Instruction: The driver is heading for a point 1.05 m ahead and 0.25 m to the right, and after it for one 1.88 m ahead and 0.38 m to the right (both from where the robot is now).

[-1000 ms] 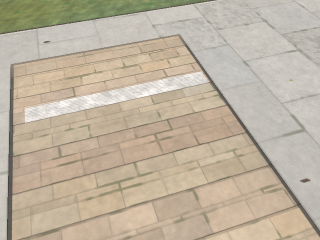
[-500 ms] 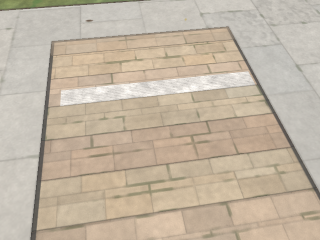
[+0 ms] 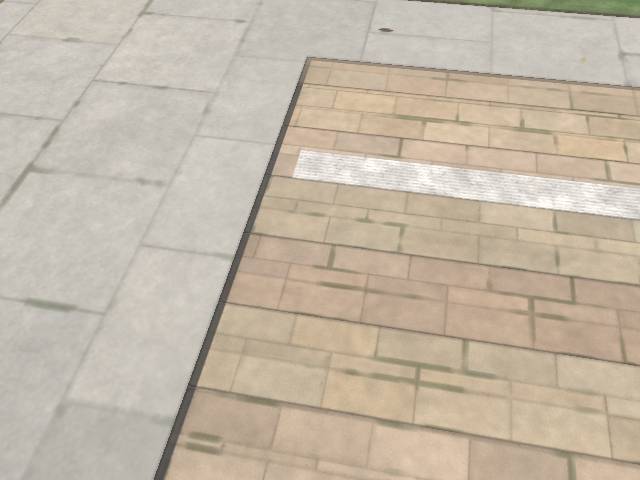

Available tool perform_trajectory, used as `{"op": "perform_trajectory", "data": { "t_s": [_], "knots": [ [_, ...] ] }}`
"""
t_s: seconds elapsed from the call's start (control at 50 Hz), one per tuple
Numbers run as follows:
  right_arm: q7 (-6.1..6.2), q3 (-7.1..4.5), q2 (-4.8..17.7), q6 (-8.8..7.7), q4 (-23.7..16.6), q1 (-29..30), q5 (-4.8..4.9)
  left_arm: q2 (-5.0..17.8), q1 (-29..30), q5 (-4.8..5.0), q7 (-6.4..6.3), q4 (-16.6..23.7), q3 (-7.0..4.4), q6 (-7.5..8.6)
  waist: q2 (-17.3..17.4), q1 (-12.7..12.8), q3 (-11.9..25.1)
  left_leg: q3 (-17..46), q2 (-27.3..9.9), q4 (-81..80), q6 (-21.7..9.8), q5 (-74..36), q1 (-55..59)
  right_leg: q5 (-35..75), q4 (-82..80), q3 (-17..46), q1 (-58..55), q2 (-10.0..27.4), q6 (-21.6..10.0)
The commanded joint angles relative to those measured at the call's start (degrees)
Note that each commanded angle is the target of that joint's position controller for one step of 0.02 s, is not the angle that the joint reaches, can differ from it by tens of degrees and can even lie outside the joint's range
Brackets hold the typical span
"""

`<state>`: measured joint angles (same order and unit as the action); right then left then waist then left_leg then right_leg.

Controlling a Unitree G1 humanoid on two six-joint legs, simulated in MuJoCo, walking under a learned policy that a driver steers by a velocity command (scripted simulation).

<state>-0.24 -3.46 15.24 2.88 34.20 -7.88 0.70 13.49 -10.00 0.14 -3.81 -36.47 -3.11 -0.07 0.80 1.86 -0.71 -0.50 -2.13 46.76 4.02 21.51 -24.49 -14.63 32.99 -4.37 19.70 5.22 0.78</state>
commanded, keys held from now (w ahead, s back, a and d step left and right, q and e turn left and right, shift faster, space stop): no key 0.06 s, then w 0.78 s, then w+e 0.16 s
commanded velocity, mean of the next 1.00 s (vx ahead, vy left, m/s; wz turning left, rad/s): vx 0.35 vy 0.00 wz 0.05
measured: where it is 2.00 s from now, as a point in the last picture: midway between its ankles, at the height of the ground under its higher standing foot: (414, 326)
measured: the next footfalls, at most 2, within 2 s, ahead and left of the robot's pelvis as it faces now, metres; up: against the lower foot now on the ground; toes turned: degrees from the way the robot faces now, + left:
left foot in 0.04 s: +0.04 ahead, +0.14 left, +0.00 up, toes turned +2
right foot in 0.46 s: +0.10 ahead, -0.11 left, +0.00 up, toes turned -1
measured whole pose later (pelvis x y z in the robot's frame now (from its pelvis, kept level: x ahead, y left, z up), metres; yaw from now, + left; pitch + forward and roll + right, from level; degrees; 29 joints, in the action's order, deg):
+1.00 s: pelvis +0.32 +0.01 -0.01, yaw -2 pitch +3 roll +1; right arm -1.6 -2.7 13.2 -5.4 37.6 -0.2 -0.4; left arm 14.5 -24.9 1.5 -1.2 -48.1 -3.4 3.0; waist -0.2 3.1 -2.7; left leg -4.9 0.7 34.0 -3.5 6.8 -30.0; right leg -28.3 58.3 4.0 9.3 -0.5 -1.4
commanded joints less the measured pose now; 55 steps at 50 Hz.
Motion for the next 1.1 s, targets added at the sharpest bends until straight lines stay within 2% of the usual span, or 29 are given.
{"op": "perform_trajectory", "data": {
  "t_s": [0.02, 0.04, 0.06, 0.08, 0.1, 0.14, 0.16, 0.2, 0.26, 0.32, 0.44, 0.46, 0.48, 0.5, 0.52, 0.56, 0.58, 0.6, 0.64, 0.7, 0.82, 0.88, 0.92, 0.94, 0.96, 0.98, 1.02, 1.04, 1.1],
  "knots": [
    [-0.75, -0.99, 3.8, -0.93, -2.6, -4.3, -0.27, 9.2, -2.7, 1.49, 0.35, 1.2, -2.46, 0.71, -12.7, -1.6, 6.7, -4.5, 4.2, -20.0, -3.7, -8.9, 10.8, 18.8, -3.9, 8.8, -4.6, 8.8, -9.8],
    [-0.46, -1.48, 6.0, -0.97, -2.9, -6.7, -0.72, 6.9, -4.5, 1.24, 0.58, 0.3, -1.68, 1.28, -8.0, -2.3, 8.4, 2.3, 0.4, -22.3, -6.0, -17.5, 20.2, 10.9, 1.2, 6.2, 2.3, 6.3, -5.3],
    [0.17, -2.47, 11.7, -0.75, -3.6, -8.6, -1.66, 1.7, -4.7, -1.9, 1.55, 2.4, 0.29, 2.37, 11.5, -0.5, 11.2, 19.4, -15.2, -19.8, -11.9, -37.5, 30.5, -14.3, 15.7, -0.7, 16.6, 0.0, 1.4],
    [-0.04, -1.96, 9.6, -1.17, -2.3, -10.5, -2.91, 4.6, 2.2, -0.77, 0.87, 4.2, -0.35, 2.89, 18.5, -5.9, 12.1, 26.5, -21.3, -26.1, -20.8, -21.5, 23.3, -22.6, 20.9, 2.8, 21.9, -0.6, 3.3],
    [-1.34, -3.63, 9.9, -8.3, -1.1, -14.8, -3.93, 8.7, 6.9, -1.86, 2.63, 4.9, -1.76, 4.69, 20.2, -11.9, 1.6, 28.1, -16.7, -32.8, -20.9, 19.1, 18.8, -17.1, 30.7, 9.6, 30.3, -3.6, 0.9],
    [-1.78, -2.28, 7.6, -10.97, -0.4, -5.6, -1.49, 10.4, 4.7, -3.44, 2.57, 1.3, -3.26, 6.62, 12.7, -4.6, 0.7, 24.0, -13.6, -36.2, -14.6, 20.4, 10.6, -8.7, 41.6, 9.9, 30.0, -5.1, -2.2],
    [-1.88, -1.21, 5.5, -10.96, 0.6, -3.6, -1.33, 7.8, 3.1, -4.73, 2.76, 0.4, -2.48, 7.02, 9.4, -1.8, 0.2, 21.9, -12.9, -37.1, -13.8, 18.9, 8.5, -5.3, 42.6, 9.3, 28.7, -4.9, -3.4],
    [-1.15, -0.5, 3.7, -10.98, 0.0, -0.9, -1.65, 5.3, -0.6, -4.1, 3.69, -1.7, -1.45, 6.03, 6.1, 0.7, 2.6, 19.0, -12.6, -37.4, -13.2, 13.4, 8.2, -2.1, 45.2, 7.5, 26.8, -3.8, -2.0],
    [-0.36, -0.73, 3.7, -10.99, 1.0, -2.6, -3.28, 5.0, -2.2, -3.4, 4.91, -3.1, -1.03, 5.21, 4.7, -0.7, 4.3, 14.6, -11.3, -37.2, -14.1, 7.3, 12.1, 1.3, 40.1, 6.1, 27.1, -2.3, 0.9],
    [-0.86, -1.45, 5.4, -11.03, -0.3, 1.0, -2.31, 5.2, -2.5, -3.23, 5.69, -3.8, -1.31, 5.27, 5.6, -0.7, 3.5, 9.0, -8.4, -37.2, -14.4, 3.3, 4.1, 1.0, 20.8, 1.4, 11.2, -2.6, 1.9],
    [-1.77, -1.46, 3.4, -9.72, 3.0, -3.0, -1.32, 4.7, -4.9, -1.63, 4.61, -1.6, -1.4, 8.34, 3.0, -0.8, 3.8, 14.2, -11.9, -26.8, -17.8, 2.9, 11.4, 2.9, -4.5, 0.1, 0.2, -3.5, -5.8],
    [-1.39, -0.91, 1.2, -9.3, 3.5, -4.2, -2.55, 4.9, -7.7, -1.97, 4.17, -1.8, -1.9, 9.45, 1.3, 0.0, 5.4, 11.8, -8.6, -20.5, -16.4, 2.1, 6.9, 2.9, -5.0, 2.0, -8.3, -3.2, -7.1],
    [-0.83, 0.27, -3.5, -9.1, 3.2, -5.0, -4.28, 6.5, -14.9, -2.86, 3.3, -2.9, -2.38, 10.25, -7.7, 1.9, 9.6, 5.2, -1.7, -3.8, -11.6, 2.0, 0.2, 3.3, -8.0, 13.1, -17.5, 4.7, -13.6],
    [-1.01, 0.82, -5.2, -10.55, -0.8, -5.0, -5.11, 13.4, -18.7, -1.17, 3.01, -1.9, -3.57, 10.18, -22.1, 2.8, 12.2, 3.5, 9.4, 9.9, -6.5, 11.9, -23.9, -0.6, -18.8, 45.2, -34.2, 16.3, -28.6],
    [-1.28, -0.41, 0.2, -11.16, -0.2, 3.3, -3.87, 9.3, -21.8, -3.06, 3.14, -4.7, -2.79, 10.07, -11.7, 7.0, 1.8, 12.3, 7.9, 19.3, -8.3, 7.4, -37.1, -17.0, -22.1, 48.9, -31.2, 17.4, -24.2],
    [0.15, -0.6, 1.3, -11.32, 3.2, 2.9, -2.84, 3.7, -14.9, -3.22, 4.14, -5.8, -0.62, 8.63, -5.1, 2.6, 1.1, 10.2, 3.5, 28.5, -9.8, -4.0, -36.5, -11.0, -19.2, 32.0, -21.4, 13.7, -17.4],
    [-0.15, -1.22, 3.6, -10.2, 0.2, 3.4, 2.57, 10.2, -15.1, 1.08, 3.96, -3.5, -2.7, 7.31, 1.4, 0.2, 0.4, 5.9, -1.5, 25.3, -7.4, -6.8, -35.7, 0.5, -19.0, 28.5, -24.5, 13.5, -14.9],
    [-0.52, -0.85, 2.6, -9.46, 0.7, 3.7, 2.72, 6.6, -13.9, 1.02, 3.74, -4.5, -1.56, 6.58, 0.5, -0.6, 1.0, 5.5, -3.0, 23.2, -6.0, -9.2, -31.8, 5.4, -20.0, 23.9, -20.7, 11.8, -13.6],
    [-1.02, -0.19, 0.3, -8.55, 0.5, 4.6, 1.53, 3.4, -13.1, -0.22, 3.44, -5.0, -0.47, 5.83, -3.6, -0.9, -1.1, 2.8, -4.1, 20.6, -3.8, -11.8, -29.4, 12.4, -21.7, 17.4, -15.9, 9.0, -12.4],
    [-1.28, 0.73, -1.4, -7.96, -0.5, 9.3, 0.16, 5.2, -13.1, -0.52, 2.71, -5.9, -0.87, 5.58, -2.7, 0.1, -2.4, 0.2, -3.6, 8.5, -3.5, -20.4, -24.3, 18.8, -23.5, 10.0, -12.1, 5.5, -11.0],
    [-2.62, 0.66, -0.5, -8.12, -2.7, 18.4, 1.34, 7.9, -18.3, 1.33, 2.49, -9.4, -1.62, 4.88, -5.6, 3.1, -4.2, -2.5, 0.4, -13.3, -5.8, -25.0, -15.8, 26.3, -23.4, 7.3, -20.6, 6.9, -10.5],
    [-2.94, -0.76, 2.4, -8.46, -2.5, 14.4, 0.35, 10.0, -17.2, 1.03, 2.3, -9.5, -2.49, 3.74, -8.3, -0.4, -0.3, -3.3, 3.4, -16.7, -8.9, -17.7, -8.4, 48.2, -14.3, 8.0, -26.9, 7.8, -9.0],
    [-1.94, -2.63, 6.2, -8.5, 1.3, 0.4, -0.16, 10.4, -15.0, 0.87, 2.29, -9.0, -2.62, 2.94, -9.3, -7.6, 7.6, -3.5, 4.3, -19.1, -11.7, -20.0, 12.5, 54.2, 1.3, 6.7, -21.5, 4.9, -7.1],
    [-0.97, -3.79, 10.2, -8.38, 3.6, -12.1, -0.97, 8.0, -13.9, 0.2, 2.37, -6.8, -1.86, 3.39, -5.0, -11.7, 16.5, 7.2, -6.0, -14.2, -14.8, -22.8, 35.1, 35.2, 17.7, 6.6, -5.1, 2.2, -6.0],
    [-0.82, -3.87, 13.2, -8.77, 4.6, -14.4, -1.57, -0.5, -22.4, 0.11, 2.7, -5.9, 0.69, 4.3, 12.8, -7.0, 26.3, 34.9, -22.2, -18.4, -22.9, -11.6, 54.6, -15.0, 38.4, 8.3, 16.4, -7.6, -2.5],
    [-0.51, -2.69, 7.7, -8.41, 4.3, -15.1, -1.84, 6.3, -18.9, 1.8, 2.68, -6.9, -0.9, 5.09, 11.2, -10.4, 28.2, 41.5, -21.8, -25.7, -22.4, -4.6, 51.0, -16.1, 46.3, 14.9, 20.1, -6.4, -2.4],
    [-0.23, -1.61, 4.4, -8.05, 4.8, -7.2, -0.91, 9.1, -9.4, 2.48, 2.32, -3.7, -2.03, 4.87, 3.2, -7.4, 10.7, 24.3, -17.8, -29.6, -18.2, -6.9, 31.9, -6.3, 46.0, 10.7, 22.6, -0.7, -1.7],
    [-0.34, -1.48, 3.5, -8.3, 5.3, -4.6, -1.29, 8.3, -7.4, 1.25, 2.32, -2.9, -2.17, 4.69, 1.4, -5.2, 7.0, 20.1, -15.9, -31.6, -17.2, -9.0, 23.7, -3.8, 43.9, 10.1, 20.8, 0.9, -1.7],
    [-0.58, -1.28, 1.7, -9.86, 6.5, -1.3, -2.15, 5.3, -11.4, 2.05, 2.64, -3.8, -2.2, 2.26, 4.6, -0.7, 2.6, 9.9, -13.1, -37.6, -16.4, -11.8, 12.2, -1.4, 40.1, 11.2, 15.2, 3.5, -1.5]
  ]
}}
